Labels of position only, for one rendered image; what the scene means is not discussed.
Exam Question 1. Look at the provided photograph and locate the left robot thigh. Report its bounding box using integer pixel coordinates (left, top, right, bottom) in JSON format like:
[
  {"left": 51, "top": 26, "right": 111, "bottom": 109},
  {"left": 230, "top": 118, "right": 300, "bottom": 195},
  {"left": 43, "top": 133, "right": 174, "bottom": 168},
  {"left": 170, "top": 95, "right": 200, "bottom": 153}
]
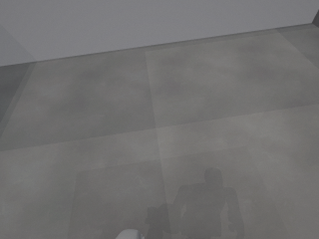
[{"left": 116, "top": 229, "right": 145, "bottom": 239}]

